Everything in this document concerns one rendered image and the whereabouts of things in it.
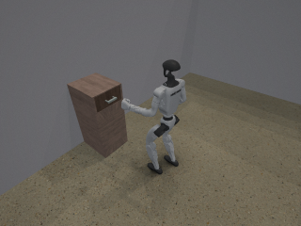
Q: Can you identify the right robot upper arm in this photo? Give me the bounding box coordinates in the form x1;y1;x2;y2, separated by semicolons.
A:
175;78;187;104

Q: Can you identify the robot right shin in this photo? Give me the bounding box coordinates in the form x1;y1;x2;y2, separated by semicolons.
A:
164;136;176;162

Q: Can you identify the right robot foot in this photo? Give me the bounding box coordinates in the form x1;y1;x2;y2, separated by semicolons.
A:
164;155;179;167

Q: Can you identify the drawer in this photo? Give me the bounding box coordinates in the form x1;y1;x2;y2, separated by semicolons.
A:
94;86;121;112

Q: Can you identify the left robot upper arm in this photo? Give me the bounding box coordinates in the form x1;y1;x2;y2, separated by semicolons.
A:
149;87;166;117

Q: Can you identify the cabinet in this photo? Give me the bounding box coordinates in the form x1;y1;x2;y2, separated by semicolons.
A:
67;73;128;158

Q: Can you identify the handle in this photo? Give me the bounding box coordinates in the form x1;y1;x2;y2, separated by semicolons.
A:
105;96;118;104

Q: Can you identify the robot left hand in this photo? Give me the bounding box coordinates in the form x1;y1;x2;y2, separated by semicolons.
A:
121;98;131;110

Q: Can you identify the robot left forearm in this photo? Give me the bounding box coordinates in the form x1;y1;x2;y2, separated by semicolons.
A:
128;104;153;117

